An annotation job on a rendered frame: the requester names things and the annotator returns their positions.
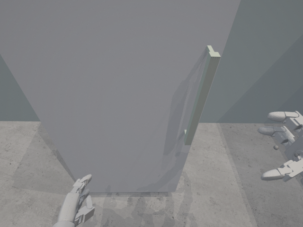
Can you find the fridge door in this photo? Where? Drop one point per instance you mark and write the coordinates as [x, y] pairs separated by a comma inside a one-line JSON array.
[[114, 82]]

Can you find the robot right hand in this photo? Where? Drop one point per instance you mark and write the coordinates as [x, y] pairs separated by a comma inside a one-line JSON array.
[[293, 167]]

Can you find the robot left hand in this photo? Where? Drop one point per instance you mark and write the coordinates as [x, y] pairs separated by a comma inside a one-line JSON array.
[[70, 209]]

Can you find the handle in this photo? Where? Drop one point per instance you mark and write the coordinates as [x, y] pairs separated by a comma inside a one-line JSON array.
[[211, 64]]

